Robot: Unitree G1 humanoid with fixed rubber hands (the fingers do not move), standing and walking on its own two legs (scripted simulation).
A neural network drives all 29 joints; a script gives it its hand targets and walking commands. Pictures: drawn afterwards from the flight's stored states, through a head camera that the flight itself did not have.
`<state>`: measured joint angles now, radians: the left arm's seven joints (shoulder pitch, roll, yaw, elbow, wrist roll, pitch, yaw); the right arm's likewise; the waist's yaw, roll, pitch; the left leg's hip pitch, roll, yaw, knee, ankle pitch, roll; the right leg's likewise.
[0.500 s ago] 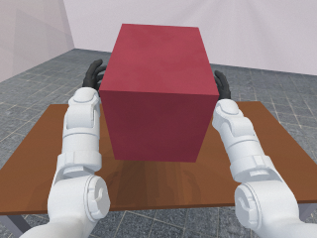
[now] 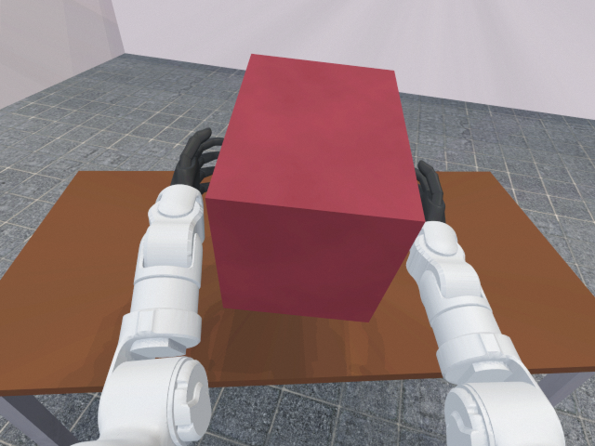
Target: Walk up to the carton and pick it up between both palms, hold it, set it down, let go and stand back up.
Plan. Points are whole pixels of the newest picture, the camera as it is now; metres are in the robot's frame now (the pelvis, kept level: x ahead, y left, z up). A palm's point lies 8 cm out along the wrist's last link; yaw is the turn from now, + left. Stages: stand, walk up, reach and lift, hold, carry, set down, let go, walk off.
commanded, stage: set down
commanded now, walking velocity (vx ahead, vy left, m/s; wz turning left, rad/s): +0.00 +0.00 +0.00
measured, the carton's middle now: (309, 187) +0.46 -0.05 +0.15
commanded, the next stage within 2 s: none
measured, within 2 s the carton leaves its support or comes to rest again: neither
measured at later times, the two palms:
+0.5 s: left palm (195, 192) +0.42 +0.12 +0.17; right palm (419, 230) +0.36 -0.19 +0.14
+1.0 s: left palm (206, 192) +0.45 +0.10 +0.15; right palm (418, 235) +0.37 -0.20 +0.12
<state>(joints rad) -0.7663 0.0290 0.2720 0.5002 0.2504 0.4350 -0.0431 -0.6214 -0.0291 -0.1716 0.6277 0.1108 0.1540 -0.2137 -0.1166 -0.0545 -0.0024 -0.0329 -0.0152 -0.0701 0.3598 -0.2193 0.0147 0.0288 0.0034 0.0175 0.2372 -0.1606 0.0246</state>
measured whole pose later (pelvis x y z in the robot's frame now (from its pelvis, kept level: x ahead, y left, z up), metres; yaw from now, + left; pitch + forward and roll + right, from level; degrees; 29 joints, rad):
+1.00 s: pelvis +0.01 +0.01 +0.00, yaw -1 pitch +0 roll -1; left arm -0.93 0.08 0.36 0.95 0.28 0.16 -0.07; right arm -0.69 0.08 -0.44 0.83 -0.14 -0.04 -0.18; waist -0.13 -0.05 -0.02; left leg -0.11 -0.01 -0.02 0.33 -0.21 0.02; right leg -0.07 -0.01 0.01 0.22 -0.15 0.03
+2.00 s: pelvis +0.01 +0.01 +0.00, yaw -2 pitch +10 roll -1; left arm -1.11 0.18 0.45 1.33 0.31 -0.05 -0.09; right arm -0.77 0.21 -0.75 0.84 -0.40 -0.12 -0.15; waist -0.15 -0.03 -0.08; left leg -0.32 -0.01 0.03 0.34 -0.19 0.04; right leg -0.29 -0.03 -0.03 0.27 -0.14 0.04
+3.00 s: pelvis +0.01 +0.02 -0.01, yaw -4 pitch +22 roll -3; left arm -1.27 0.28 0.31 1.64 0.19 -0.26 -0.06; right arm -0.89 0.15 -0.82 1.04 -0.43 -0.26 -0.15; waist -0.19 -0.01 -0.15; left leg -0.64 0.01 0.04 0.47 -0.21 0.05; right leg -0.57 -0.03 -0.10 0.30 -0.11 0.03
